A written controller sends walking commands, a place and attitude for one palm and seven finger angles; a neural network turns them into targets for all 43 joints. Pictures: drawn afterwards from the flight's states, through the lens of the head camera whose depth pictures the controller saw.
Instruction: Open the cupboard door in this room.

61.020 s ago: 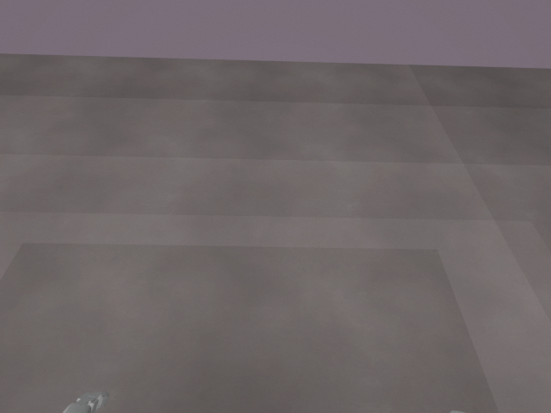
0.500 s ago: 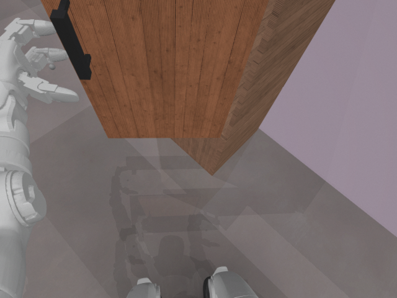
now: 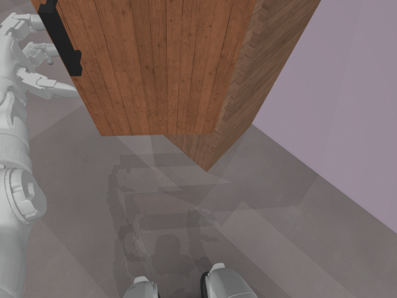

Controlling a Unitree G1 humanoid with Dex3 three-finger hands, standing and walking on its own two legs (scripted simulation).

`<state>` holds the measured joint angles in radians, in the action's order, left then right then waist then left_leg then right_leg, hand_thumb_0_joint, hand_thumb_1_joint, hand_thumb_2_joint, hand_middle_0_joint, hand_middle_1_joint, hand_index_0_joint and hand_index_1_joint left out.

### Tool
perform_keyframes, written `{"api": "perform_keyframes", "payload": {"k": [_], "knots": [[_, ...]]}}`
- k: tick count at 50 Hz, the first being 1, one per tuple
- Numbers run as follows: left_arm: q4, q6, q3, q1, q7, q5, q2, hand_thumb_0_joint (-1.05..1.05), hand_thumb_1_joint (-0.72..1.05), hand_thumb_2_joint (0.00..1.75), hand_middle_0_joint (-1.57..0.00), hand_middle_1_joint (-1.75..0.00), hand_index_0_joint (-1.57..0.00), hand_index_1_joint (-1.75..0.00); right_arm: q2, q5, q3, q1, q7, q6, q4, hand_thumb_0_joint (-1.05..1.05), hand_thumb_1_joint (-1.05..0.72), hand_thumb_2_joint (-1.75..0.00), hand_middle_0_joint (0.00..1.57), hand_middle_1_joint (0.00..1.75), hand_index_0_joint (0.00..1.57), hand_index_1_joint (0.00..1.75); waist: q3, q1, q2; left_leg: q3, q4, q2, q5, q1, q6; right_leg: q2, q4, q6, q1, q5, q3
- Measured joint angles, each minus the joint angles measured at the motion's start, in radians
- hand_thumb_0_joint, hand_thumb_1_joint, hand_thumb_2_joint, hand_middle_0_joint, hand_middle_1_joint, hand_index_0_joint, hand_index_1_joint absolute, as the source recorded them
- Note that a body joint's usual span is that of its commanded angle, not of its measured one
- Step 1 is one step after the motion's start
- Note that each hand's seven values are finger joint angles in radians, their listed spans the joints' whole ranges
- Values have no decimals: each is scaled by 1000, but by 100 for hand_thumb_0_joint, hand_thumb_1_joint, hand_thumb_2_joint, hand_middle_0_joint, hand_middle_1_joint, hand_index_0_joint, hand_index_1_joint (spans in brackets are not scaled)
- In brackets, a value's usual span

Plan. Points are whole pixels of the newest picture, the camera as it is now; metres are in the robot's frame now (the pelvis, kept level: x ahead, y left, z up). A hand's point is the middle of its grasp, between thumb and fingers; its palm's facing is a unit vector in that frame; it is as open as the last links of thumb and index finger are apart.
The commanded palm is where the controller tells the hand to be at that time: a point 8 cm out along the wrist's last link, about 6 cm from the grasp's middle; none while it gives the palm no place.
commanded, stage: slide the fingers in behind the handle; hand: left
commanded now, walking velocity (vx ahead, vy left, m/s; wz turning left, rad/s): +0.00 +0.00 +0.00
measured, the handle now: (65, 37) +0.60 +0.19 +0.11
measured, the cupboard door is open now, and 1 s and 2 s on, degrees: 47 49 49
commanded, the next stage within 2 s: move the hooked fingers beside the handle in 1.20 s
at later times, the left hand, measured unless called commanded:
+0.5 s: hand (75, 60) +0.55 +0.16 +0.11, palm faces -0.03 -1.00 +0.00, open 14.0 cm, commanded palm +0.52 +0.21 +0.11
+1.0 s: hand (78, 66) +0.53 +0.16 +0.11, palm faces +0.02 -1.00 -0.02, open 14.3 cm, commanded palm +0.51 +0.18 +0.11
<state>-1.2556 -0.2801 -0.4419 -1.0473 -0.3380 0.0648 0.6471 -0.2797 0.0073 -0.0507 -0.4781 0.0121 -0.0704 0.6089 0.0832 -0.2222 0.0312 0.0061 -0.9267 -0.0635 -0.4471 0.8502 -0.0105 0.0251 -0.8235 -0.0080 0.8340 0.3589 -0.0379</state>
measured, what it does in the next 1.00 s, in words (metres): stands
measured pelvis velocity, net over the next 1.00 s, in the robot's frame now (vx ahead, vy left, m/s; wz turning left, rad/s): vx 0.01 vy -0.01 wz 0.04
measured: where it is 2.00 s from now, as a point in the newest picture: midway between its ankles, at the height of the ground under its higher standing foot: outside the picture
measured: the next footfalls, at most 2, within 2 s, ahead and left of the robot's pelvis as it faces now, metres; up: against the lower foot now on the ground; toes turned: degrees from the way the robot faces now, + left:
none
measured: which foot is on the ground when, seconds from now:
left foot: down 0.00-1.00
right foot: down 0.00-1.00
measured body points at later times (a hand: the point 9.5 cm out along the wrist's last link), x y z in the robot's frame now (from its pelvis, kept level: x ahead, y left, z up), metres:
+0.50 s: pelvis +0.01 +0.00 +0.00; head +0.14 +0.02 +0.43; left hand +0.54 +0.22 +0.11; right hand -0.02 -0.25 -0.11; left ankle -0.01 +0.11 -0.69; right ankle +0.01 -0.13 -0.69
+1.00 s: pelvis +0.01 -0.01 +0.00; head +0.13 +0.00 +0.44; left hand +0.52 +0.21 +0.11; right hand +0.00 -0.27 -0.11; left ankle -0.01 +0.11 -0.69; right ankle +0.01 -0.13 -0.69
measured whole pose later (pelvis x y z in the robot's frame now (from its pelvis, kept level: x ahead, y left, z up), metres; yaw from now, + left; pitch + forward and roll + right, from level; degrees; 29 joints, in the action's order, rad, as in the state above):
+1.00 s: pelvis +0.01 -0.01 +0.00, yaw +2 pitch +20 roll -2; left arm -1.20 -0.33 -0.30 -1.01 -0.16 0.10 0.44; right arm -0.27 0.02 -0.01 -0.43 -0.02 -0.03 0.66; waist 0.10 -0.17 0.04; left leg -0.02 -0.91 -0.04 -0.45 0.81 0.00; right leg 0.01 -0.84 0.00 0.79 0.39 -0.06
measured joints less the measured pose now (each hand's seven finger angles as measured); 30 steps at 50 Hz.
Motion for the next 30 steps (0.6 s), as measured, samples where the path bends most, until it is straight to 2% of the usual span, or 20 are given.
{"api": "perform_keyframes", "payload": {"k": [8, 18, 24, 30], "knots": [[-3, -4, 27, -16, 23, -1, -28, -2, -50, 30, -30, -120, -30, -120, 8, 5, 1, 13, -5, 11, 5, 0, -91, -90, 20, 30, 21, 30, 4, 5, 0, -3, -6, 7, -3, 8, -4, -7, -6, -4, 5, 5, -2], [19, -4, 66, -16, 78, -3, -107, -2, -50, 30, -30, -120, -30, -120, 15, 12, 10, 27, -21, 13, 8, 0, -91, -90, 20, 30, 20, 30, 14, 16, 6, -4, -12, 14, -12, 5, -5, -13, -16, -7, 2, 18, -4], [34, -16, 56, -6, 115, -18, -127, -2, -50, 30, -30, -120, -30, -120, 19, 16, 13, 33, -27, 16, 1, 0, -91, -90, 20, 30, 20, 30, 16, 12, 9, 0, -12, 12, -16, 2, -3, -12, -23, -5, 5, 23, 1], [53, -19, 48, 18, 129, -11, -139, -2, -50, 30, -29, -120, -30, -120, 21, 13, 16, 27, -29, 11, 1, 0, -91, -90, 20, 30, 20, 30, 17, 18, 13, 5, -1, 9, -15, -14, 1, -8, -19, -1, -4, 24, 6]]}}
